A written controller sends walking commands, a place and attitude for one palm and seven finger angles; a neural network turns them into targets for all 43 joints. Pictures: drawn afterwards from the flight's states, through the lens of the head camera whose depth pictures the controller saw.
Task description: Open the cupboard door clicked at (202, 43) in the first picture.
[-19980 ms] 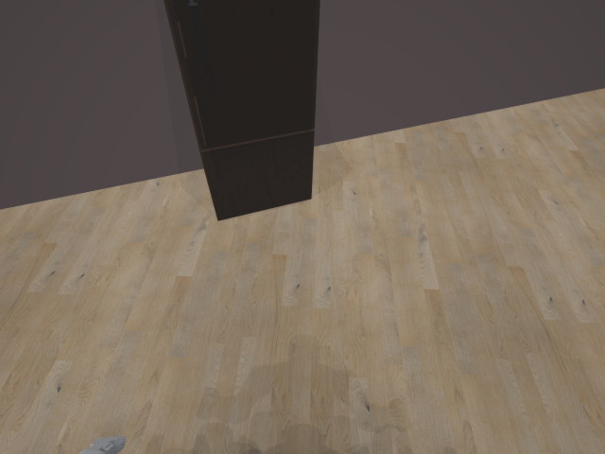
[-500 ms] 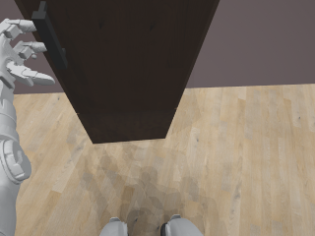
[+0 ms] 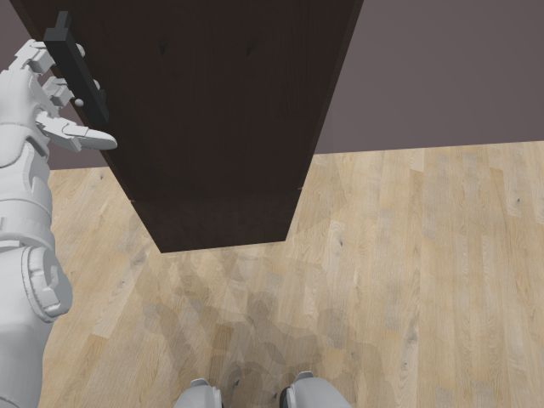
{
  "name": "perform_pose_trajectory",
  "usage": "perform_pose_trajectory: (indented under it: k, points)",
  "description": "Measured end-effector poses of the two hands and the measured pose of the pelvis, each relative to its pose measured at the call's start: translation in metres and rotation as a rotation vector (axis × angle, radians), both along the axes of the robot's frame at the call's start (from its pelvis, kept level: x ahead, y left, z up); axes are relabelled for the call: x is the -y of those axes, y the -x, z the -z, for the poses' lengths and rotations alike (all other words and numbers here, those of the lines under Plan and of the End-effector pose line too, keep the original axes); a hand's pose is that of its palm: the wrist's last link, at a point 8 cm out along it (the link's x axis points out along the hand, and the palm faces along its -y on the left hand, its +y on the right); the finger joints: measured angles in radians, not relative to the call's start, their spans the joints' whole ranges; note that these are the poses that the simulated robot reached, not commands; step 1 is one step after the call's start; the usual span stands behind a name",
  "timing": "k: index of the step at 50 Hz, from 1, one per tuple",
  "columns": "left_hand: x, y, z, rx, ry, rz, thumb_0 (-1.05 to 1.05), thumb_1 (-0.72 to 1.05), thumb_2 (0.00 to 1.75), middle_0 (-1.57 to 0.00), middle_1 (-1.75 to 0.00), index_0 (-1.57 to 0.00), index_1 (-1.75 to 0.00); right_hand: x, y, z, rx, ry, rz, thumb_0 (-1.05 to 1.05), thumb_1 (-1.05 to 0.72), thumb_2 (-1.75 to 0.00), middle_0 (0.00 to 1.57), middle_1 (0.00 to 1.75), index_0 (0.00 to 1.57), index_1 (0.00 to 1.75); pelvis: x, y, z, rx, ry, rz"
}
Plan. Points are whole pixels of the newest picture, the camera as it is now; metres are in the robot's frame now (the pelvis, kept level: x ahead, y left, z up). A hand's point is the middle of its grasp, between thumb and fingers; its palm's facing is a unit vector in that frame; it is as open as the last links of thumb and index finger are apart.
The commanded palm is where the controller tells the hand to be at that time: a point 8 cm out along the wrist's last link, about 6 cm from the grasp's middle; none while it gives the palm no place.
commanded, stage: slide the fingers in behind the handle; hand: left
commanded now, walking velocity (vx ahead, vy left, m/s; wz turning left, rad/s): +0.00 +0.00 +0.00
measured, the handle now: (83, 72) +0.57 +0.22 +0.11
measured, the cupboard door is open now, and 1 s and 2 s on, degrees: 0 0 3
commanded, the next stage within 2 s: close the thumb around the handle in 0.84 s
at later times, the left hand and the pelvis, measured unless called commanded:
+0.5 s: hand (90, 108) +0.51 +0.21 +0.11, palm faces +0.05 -1.00 +0.00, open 14.0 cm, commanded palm +0.49 +0.24 +0.11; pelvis +0.00 +0.00 +0.00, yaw +0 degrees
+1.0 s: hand (97, 107) +0.51 +0.20 +0.11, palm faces +0.06 -1.00 +0.00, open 14.0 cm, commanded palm +0.49 +0.23 +0.11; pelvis +0.00 +0.00 +0.00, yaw +1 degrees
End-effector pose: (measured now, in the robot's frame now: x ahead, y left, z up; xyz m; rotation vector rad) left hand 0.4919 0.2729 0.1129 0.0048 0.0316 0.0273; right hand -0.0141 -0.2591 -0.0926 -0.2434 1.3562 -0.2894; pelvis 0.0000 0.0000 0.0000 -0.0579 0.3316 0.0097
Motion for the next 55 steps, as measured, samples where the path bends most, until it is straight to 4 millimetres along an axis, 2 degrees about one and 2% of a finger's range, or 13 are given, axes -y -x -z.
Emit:
perform_pose_trajectory:
  k: [16, 28, 49, 55]
  points:
    - [0.012, 0.009, 0.003, 0.014, 0.007, -0.021, -0.01, -0.50, 0.30, -0.27, -1.19, -0.30, -1.20, 0.004, -0.009, 0.000, 0.033, -0.007, -0.005, 0.00, -0.91, -0.90, 0.20, 0.29, 0.21, 0.30, 0.002, -0.001, -0.002, 0.021, -0.005, 0.001]
    - [0.017, 0.008, 0.003, 0.004, 0.009, -0.009, -0.01, -0.50, 0.30, -0.26, -1.19, -0.29, -1.20, 0.001, -0.013, 0.002, 0.038, -0.013, -0.022, 0.00, -0.91, -0.90, 0.20, 0.29, 0.21, 0.30, -0.001, 0.000, -0.001, 0.023, -0.003, -0.009]
    - [0.023, 0.008, 0.002, 0.008, 0.001, -0.028, -0.01, -0.50, 0.30, -0.28, -1.20, -0.29, -1.20, -0.004, -0.004, 0.005, 0.023, -0.028, -0.011, 0.00, -0.91, -0.90, 0.20, 0.29, 0.21, 0.30, -0.002, 0.001, -0.001, 0.023, -0.006, -0.005]
    - [0.023, 0.008, 0.002, 0.007, -0.005, -0.032, -0.01, -0.40, 0.34, -0.29, -1.21, -0.29, -1.21, 0.000, -0.002, 0.005, 0.019, -0.022, -0.014, 0.00, -0.91, -0.90, 0.20, 0.29, 0.21, 0.30, 0.000, 0.002, 0.000, 0.019, -0.007, -0.007]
